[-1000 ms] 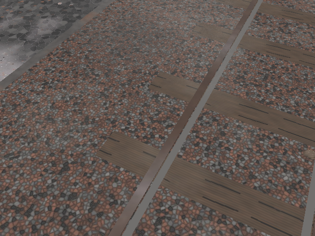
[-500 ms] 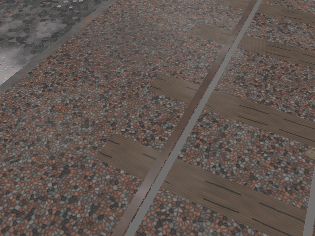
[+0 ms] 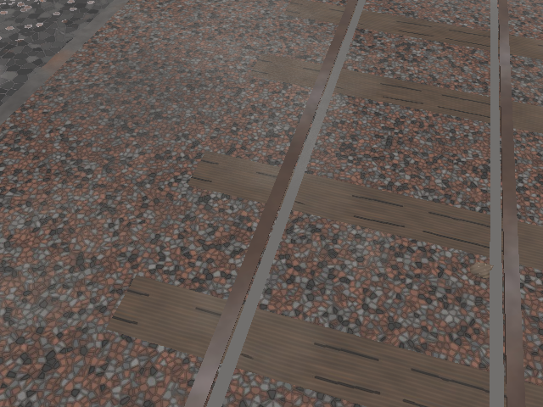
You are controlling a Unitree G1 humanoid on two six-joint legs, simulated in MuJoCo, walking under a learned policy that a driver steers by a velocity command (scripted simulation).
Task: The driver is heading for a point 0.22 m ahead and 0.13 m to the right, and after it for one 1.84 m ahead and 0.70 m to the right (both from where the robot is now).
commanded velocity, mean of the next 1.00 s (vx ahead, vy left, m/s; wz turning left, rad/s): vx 0.10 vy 0.00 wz -0.49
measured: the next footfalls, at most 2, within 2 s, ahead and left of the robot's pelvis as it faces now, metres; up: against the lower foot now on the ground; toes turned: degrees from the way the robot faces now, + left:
right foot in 0.20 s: +0.27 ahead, -0.12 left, +0.00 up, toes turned -9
left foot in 0.70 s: +0.35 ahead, +0.08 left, +0.00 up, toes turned -29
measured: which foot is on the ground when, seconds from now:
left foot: down 0.00-0.20, up 0.22-0.68, down 0.70-1.00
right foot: up 0.00-0.18, down 0.20-0.70, up 0.72-1.00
